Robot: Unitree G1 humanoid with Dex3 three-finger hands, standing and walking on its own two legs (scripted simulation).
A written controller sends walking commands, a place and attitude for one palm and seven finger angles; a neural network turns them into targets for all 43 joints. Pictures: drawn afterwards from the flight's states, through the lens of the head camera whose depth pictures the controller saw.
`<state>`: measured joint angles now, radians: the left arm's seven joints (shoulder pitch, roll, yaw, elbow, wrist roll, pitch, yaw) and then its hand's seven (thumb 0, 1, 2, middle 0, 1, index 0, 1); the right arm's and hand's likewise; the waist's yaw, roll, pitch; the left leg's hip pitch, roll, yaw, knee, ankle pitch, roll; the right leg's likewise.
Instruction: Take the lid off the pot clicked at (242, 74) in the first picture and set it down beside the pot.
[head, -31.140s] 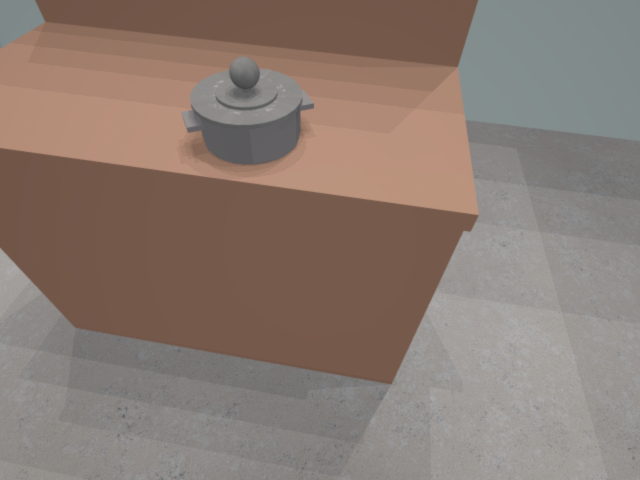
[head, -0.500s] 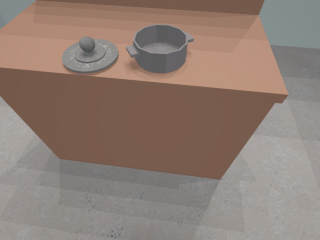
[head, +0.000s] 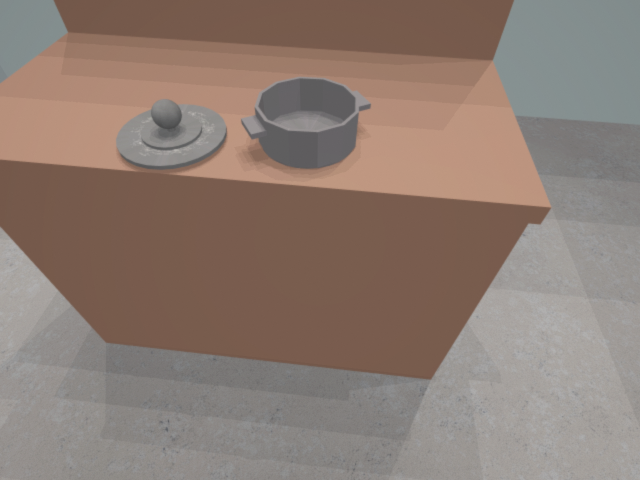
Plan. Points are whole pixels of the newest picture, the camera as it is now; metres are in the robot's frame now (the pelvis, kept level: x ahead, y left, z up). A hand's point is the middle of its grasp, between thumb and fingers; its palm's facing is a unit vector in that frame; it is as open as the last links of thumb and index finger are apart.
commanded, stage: let the arm hang, fingers relaxed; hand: left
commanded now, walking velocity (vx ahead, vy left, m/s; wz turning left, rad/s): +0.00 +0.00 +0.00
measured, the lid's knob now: (166, 114) +0.66 +0.29 +0.10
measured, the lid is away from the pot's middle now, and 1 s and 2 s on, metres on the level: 0.25 0.25 0.25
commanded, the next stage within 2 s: look to check the result in 1.00 s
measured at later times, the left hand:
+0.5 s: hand out of the picture +0.01 +0.19 -0.18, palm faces +0.02 -0.98 -0.20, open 7.3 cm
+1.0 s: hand out of the picture +0.00 +0.19 -0.17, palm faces +0.02 -0.98 -0.20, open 7.3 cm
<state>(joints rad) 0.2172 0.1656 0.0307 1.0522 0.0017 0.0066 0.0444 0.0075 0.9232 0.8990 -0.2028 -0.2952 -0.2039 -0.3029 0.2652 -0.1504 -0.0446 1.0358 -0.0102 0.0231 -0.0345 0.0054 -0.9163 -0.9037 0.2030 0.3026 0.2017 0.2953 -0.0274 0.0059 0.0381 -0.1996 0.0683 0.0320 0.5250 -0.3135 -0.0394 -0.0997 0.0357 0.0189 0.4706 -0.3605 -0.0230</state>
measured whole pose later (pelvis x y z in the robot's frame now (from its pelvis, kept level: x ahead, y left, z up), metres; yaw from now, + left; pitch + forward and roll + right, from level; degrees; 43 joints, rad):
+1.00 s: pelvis -0.02 +0.02 +0.00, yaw -1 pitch -1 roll +0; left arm 0.26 0.15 0.03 1.11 0.00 0.01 0.04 0.01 0.91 0.90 -0.20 -0.30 -0.20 -0.30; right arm 0.29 -0.13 -0.04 1.08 -0.01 0.02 -0.04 0.01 -0.92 -0.90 0.20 0.30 0.20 0.30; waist -0.02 0.00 0.05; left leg -0.19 0.04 0.06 0.49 -0.28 -0.01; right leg -0.11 0.01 0.04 0.45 -0.32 0.00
